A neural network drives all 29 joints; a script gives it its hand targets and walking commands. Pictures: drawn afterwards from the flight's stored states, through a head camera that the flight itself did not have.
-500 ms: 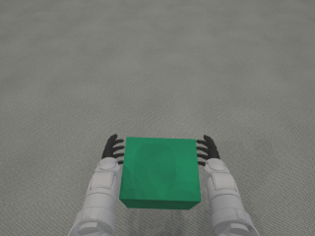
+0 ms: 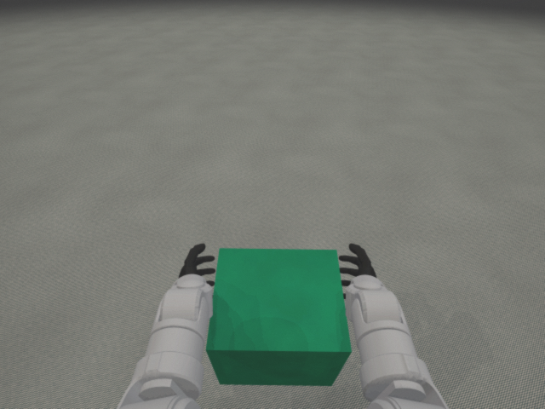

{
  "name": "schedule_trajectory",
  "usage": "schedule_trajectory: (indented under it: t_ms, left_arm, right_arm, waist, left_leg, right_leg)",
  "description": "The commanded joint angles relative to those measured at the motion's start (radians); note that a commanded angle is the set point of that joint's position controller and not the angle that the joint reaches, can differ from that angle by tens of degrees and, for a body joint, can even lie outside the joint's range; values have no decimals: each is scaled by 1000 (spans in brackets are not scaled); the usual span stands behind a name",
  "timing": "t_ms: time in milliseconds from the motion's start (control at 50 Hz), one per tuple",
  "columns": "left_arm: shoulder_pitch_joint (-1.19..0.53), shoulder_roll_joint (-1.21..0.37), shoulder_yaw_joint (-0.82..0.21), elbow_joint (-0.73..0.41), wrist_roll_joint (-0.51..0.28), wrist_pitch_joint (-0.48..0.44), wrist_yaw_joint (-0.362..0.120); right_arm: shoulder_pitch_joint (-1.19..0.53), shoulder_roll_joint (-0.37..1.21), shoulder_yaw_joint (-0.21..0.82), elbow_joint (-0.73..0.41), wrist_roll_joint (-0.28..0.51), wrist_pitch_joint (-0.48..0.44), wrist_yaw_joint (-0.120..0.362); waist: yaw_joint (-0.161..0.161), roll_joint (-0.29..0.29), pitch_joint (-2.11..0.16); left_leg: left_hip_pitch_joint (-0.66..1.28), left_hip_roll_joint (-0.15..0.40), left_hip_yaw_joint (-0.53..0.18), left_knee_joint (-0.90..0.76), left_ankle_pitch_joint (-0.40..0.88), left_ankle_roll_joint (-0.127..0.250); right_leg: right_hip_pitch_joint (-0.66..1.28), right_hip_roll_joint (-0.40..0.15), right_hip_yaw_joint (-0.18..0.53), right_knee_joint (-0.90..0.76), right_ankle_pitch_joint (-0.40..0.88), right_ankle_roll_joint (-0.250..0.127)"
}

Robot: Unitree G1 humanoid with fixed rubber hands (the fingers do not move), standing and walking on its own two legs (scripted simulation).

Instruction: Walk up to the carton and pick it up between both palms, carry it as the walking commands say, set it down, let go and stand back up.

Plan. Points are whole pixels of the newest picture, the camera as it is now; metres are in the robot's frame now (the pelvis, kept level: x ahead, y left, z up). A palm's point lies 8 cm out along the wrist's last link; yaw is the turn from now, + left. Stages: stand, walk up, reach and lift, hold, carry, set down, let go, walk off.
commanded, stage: reach and lift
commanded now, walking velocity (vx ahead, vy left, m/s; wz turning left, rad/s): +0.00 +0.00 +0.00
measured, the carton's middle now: (276, 318) +0.31 +0.01 -0.04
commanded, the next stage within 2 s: hold in 1.22 s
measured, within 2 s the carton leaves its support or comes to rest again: neither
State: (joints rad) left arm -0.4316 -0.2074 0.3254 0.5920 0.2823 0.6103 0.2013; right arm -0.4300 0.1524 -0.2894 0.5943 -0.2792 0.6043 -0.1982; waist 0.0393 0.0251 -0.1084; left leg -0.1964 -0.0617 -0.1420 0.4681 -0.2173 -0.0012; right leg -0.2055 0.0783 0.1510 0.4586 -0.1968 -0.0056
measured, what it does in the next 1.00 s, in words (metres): stands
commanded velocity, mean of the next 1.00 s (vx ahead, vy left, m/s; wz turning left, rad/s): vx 0.00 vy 0.00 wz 0.00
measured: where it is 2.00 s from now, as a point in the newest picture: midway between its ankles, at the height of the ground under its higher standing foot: outside the picture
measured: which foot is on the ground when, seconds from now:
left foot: down 0.00-1.00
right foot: down 0.00-1.00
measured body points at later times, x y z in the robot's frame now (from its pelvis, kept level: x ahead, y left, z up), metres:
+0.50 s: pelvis +0.00 +0.01 +0.00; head -0.08 +0.01 +0.45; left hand +0.32 +0.14 +0.06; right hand +0.32 -0.14 +0.05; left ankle +0.02 +0.12 -0.74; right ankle +0.03 -0.12 -0.74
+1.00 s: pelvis +0.00 +0.00 +0.00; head -0.07 -0.01 +0.45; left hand +0.31 +0.15 +0.05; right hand +0.31 -0.14 +0.05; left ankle +0.02 +0.12 -0.74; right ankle +0.03 -0.11 -0.74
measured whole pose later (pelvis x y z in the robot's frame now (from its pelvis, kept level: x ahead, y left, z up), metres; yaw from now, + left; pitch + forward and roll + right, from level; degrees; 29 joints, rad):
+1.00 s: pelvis +0.00 +0.00 +0.00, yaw +1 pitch -7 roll +0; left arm -0.41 -0.20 0.30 0.50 0.31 0.74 0.15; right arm -0.38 0.18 -0.29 0.46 -0.31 0.74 -0.14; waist 0.00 0.02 -0.06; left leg -0.08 -0.06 -0.15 0.42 -0.20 0.00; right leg -0.09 0.06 0.12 0.41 -0.19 -0.01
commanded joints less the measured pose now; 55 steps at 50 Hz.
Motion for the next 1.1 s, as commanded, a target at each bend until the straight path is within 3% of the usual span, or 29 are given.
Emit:
schedule_trajectory:
  t_ms: [0,40,60,160,180,200,260,320,340,380,400,420,500,580,640,660,1080]
  left_arm:
    - [-645,-1021,-446,2,-233,9,-442]
    - [-663,-1032,-460,-20,-247,28,-447]
    - [-684,-1026,-461,-38,-247,35,-448]
    - [-673,-1010,-385,35,-214,71,-454]
    - [-672,-1003,-368,43,-208,74,-457]
    - [-695,-1022,-377,33,-218,73,-458]
    - [-706,-1039,-375,32,-221,71,-459]
    - [-706,-1052,-393,9,-226,70,-448]
    - [-698,-1049,-399,1,-227,68,-445]
    - [-706,-1047,-407,-9,-228,64,-441]
    - [-679,-1047,-399,0,-225,65,-438]
    - [-677,-1047,-405,-9,-221,63,-435]
    - [-652,-1054,-407,-9,-223,64,-428]
    - [-640,-1056,-422,-25,-227,66,-424]
    - [-638,-1050,-441,-48,-228,71,-423]
    - [-650,-1044,-448,-75,-235,67,-422]
    - [-537,-1041,-514,-132,-268,79,-460]
  right_arm:
    - [-661,1069,425,-1,222,-16,464]
    - [-657,1074,419,-8,224,4,465]
    - [-678,1076,411,-20,228,9,467]
    - [-680,1050,338,54,197,47,471]
    - [-691,1041,323,56,195,47,473]
    - [-690,1039,316,61,194,48,475]
    - [-740,1034,315,22,202,43,477]
    - [-715,1031,327,21,211,46,478]
    - [-715,1036,341,2,216,46,478]
    - [-725,1029,344,-17,223,40,480]
    - [-721,1024,353,-28,221,42,480]
    - [-715,1027,360,-32,228,41,481]
    - [-714,1013,373,-61,231,46,479]
    - [-692,1015,391,-75,234,52,481]
    - [-673,1009,391,-88,234,55,481]
    - [-674,1022,401,-95,239,59,482]
    - [-572,1079,506,-204,274,81,456]
  waist:
    - [7,-45,-249]
    - [-6,-57,-237]
    - [-2,-32,-242]
    - [-13,-40,-155]
    - [-5,-29,-158]
    - [-20,-33,-165]
    - [-26,-36,-184]
    - [-27,-18,-200]
    - [-26,-42,-198]
    - [-33,-10,-230]
    - [-29,-43,-228]
    - [-28,-16,-244]
    - [-32,-36,-247]
    - [-36,-35,-241]
    - [-43,-2,-237]
    - [-38,-25,-239]
    - [-35,-38,-226]
  left_leg:
    - [52,-10,91,-91,68,-19]
    - [73,-8,88,-102,75,-19]
    - [73,-10,88,-107,60,-20]
    - [49,-15,91,-128,-7,-19]
    - [49,-16,91,-132,-15,-19]
    - [58,-16,90,-133,-12,-20]
    - [54,-18,83,-126,10,-19]
    - [71,-18,79,-121,46,-23]
    - [79,-18,75,-117,66,-21]
    - [86,-18,71,-113,77,-25]
    - [98,-15,67,-114,90,-23]
    - [103,-18,67,-113,101,-26]
    - [115,-13,55,-112,127,-28]
    - [121,-9,49,-110,111,-26]
    - [119,-13,50,-113,111,-30]
    - [123,-11,47,-113,114,-26]
    - [109,-27,60,-109,114,-14]
  right_leg:
    - [156,-17,-50,-88,62,18]
    - [165,-12,-58,-96,71,19]
    - [175,-12,-59,-98,63,17]
    - [174,-16,-61,-117,8,20]
    - [182,-16,-61,-118,2,19]
    - [180,-10,-68,-116,11,15]
    - [205,-6,-72,-107,41,15]
    - [204,1,-78,-95,76,10]
    - [204,0,-77,-96,92,13]
    - [208,1,-78,-87,105,10]
    - [202,3,-79,-90,111,12]
    - [206,3,-78,-86,125,11]
    - [200,9,-81,-84,137,12]
    - [188,10,-85,-80,113,11]
    - [190,7,-83,-79,121,9]
    - [189,8,-85,-77,121,12]
    - [229,-5,-66,-98,139,29]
